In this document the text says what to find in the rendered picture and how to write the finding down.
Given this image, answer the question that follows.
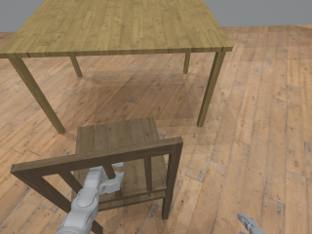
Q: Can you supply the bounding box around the table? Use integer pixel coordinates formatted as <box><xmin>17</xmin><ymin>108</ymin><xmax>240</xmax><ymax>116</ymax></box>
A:
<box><xmin>0</xmin><ymin>0</ymin><xmax>233</xmax><ymax>135</ymax></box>

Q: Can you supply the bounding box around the robot right hand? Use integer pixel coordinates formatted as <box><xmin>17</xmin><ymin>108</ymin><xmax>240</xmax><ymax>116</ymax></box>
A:
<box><xmin>237</xmin><ymin>213</ymin><xmax>265</xmax><ymax>234</ymax></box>

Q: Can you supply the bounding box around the robot left forearm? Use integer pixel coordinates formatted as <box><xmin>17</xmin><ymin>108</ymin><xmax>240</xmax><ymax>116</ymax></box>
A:
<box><xmin>56</xmin><ymin>186</ymin><xmax>99</xmax><ymax>234</ymax></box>

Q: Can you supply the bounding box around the robot left hand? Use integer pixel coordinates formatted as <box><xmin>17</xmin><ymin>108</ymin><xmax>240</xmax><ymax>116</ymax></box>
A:
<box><xmin>83</xmin><ymin>162</ymin><xmax>125</xmax><ymax>195</ymax></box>

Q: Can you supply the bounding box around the chair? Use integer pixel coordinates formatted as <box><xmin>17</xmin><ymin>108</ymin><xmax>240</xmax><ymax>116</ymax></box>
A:
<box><xmin>10</xmin><ymin>116</ymin><xmax>183</xmax><ymax>234</ymax></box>

